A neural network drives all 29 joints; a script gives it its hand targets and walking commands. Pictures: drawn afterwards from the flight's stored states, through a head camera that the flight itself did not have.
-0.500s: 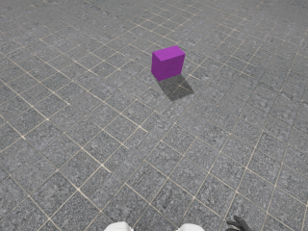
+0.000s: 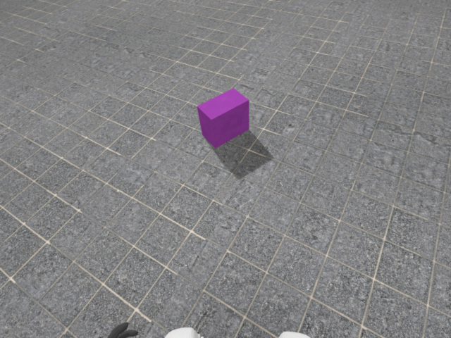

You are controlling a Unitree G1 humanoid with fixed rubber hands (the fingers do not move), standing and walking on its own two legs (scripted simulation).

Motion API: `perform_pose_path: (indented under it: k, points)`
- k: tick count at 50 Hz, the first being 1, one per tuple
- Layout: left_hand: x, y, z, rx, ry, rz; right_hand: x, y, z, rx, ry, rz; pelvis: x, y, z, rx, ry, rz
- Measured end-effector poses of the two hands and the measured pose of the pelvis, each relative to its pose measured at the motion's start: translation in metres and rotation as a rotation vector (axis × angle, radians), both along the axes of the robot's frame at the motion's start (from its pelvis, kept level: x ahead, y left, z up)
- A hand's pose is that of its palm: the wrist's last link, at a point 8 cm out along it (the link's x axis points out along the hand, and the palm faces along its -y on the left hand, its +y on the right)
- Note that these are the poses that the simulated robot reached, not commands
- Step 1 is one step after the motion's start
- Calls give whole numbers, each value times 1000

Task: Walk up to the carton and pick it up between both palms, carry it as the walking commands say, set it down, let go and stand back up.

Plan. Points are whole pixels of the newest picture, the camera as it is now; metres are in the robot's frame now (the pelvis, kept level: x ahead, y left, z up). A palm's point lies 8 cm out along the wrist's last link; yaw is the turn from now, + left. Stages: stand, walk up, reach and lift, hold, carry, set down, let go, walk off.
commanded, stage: walk up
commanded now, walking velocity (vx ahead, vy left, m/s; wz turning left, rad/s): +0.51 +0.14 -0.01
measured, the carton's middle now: (224, 118) +1.32 +0.04 -0.65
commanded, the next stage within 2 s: none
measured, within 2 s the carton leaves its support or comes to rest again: neither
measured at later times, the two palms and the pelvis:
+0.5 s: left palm (91, 293) +0.23 +0.32 -0.15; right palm (315, 242) +0.30 -0.18 -0.11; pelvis +0.23 +0.07 +0.00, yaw +1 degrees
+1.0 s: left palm (144, 168) +0.55 +0.24 -0.12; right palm (326, 192) +0.45 -0.25 -0.15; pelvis +0.45 +0.00 +0.00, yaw +0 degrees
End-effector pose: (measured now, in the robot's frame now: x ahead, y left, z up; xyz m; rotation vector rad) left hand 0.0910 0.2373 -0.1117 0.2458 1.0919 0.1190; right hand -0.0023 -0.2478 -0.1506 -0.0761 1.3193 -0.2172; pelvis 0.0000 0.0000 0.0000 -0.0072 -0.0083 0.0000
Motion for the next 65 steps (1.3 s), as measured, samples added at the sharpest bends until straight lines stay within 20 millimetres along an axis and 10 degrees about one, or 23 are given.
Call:
perform_pose_path:
  k: [9,17,20,26,34,43,46,51,58,65]
  points:
    - [-85,19,7,9,305,243,215,23,37,16,-259,203,75,9,15,-9,-4,16]
    - [-45,41,-25,-83,414,310,346,82,44,-20,-361,308,160,49,-4,-38,7,34]
    - [10,57,-40,-99,382,265,354,86,40,-63,-337,269,186,63,-8,-30,13,33]
    - [164,80,-35,-110,174,133,296,67,46,-129,-117,108,236,70,7,-28,15,21]
    - [332,59,-6,-130,5,-29,236,62,52,-106,126,-37,301,62,19,-29,2,14]
    - [493,-5,7,-77,-146,-165,277,37,21,-4,249,-126,394,16,0,15,15,6]
    - [499,-10,1,-40,-136,-115,335,20,4,10,204,-80,420,4,-7,-6,18,-1]
    - [444,5,-7,-3,51,29,488,-1,6,-16,-43,37,463,-1,1,-22,13,-5]
    - [377,17,-7,-21,300,216,675,21,42,-17,-287,213,527,8,10,-30,1,14]
    - [409,33,-41,-101,410,275,795,68,51,-60,-402,299,602,38,-9,-43,-4,27]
